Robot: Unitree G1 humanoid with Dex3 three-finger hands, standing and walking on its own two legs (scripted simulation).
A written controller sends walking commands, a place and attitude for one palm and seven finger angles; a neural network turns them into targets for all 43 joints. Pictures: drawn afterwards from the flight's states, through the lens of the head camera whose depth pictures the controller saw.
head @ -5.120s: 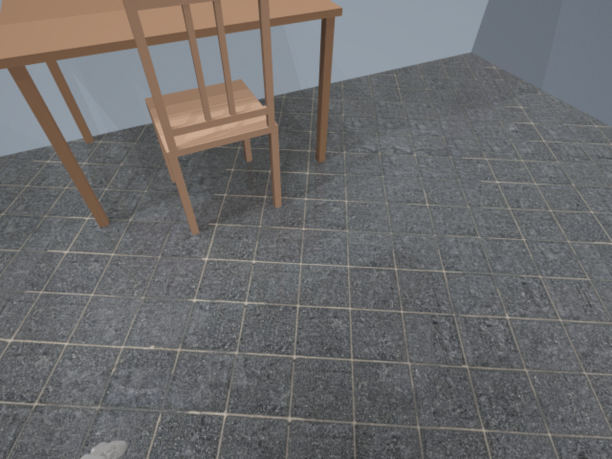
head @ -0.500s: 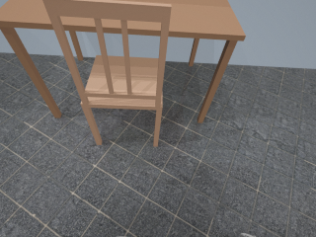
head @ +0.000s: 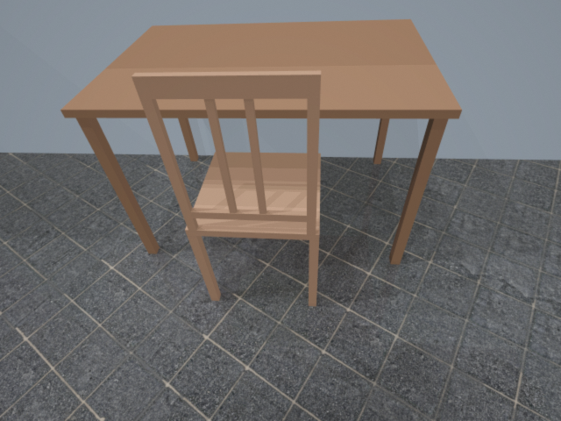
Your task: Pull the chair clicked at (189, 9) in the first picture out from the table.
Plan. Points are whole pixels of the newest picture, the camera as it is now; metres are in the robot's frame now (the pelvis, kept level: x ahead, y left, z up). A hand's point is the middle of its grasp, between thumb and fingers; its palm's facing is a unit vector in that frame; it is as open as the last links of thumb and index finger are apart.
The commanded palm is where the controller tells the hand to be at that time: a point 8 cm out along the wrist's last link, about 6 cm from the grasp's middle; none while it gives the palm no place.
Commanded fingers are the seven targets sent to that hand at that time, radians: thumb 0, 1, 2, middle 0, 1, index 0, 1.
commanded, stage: take the last steps up to it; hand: left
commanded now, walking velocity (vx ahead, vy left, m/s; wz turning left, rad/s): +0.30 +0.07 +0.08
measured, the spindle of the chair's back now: (222, 162) +0.74 +0.21 -0.06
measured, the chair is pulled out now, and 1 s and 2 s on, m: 0.00 0.00 0.00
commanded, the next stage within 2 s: come to a stop and stand still in 0.62 s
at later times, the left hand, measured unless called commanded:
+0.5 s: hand out of the picture +0.10 +0.27 -0.19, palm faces +0.11 -0.98 -0.19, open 7.4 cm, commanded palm none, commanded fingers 0.00 0.90 0.90 -0.20 -0.30 -0.20 -0.30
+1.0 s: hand (177, 318) +0.35 +0.25 -0.16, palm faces +0.03 -0.97 -0.24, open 7.2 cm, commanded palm none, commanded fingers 0.00 0.90 0.90 -0.20 -0.30 -0.20 -0.30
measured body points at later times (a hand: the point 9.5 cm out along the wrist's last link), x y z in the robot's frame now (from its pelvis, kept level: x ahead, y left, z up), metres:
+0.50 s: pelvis +0.16 +0.09 -0.01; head +0.19 +0.10 +0.44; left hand +0.10 +0.32 -0.17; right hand +0.25 -0.14 -0.15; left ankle +0.19 +0.19 -0.74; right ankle +0.08 -0.04 -0.65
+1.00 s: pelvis +0.26 +0.07 +0.00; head +0.30 +0.05 +0.45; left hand +0.35 +0.30 -0.14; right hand +0.27 -0.14 -0.17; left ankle +0.23 +0.21 -0.70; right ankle +0.30 -0.02 -0.74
